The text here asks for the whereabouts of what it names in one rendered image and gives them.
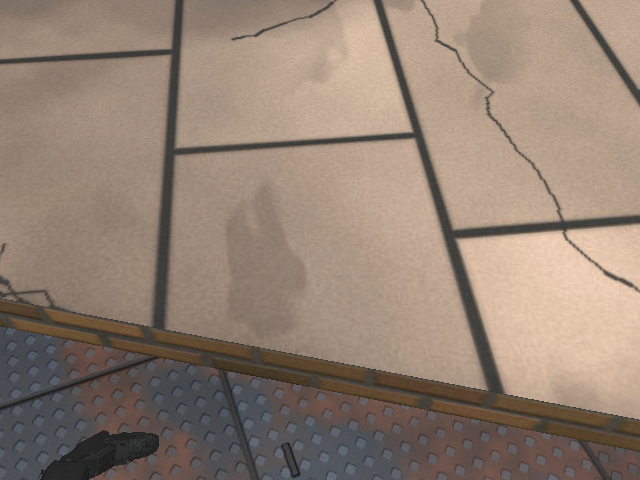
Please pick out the robot left hand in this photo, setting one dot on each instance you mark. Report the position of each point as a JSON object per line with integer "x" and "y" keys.
{"x": 99, "y": 453}

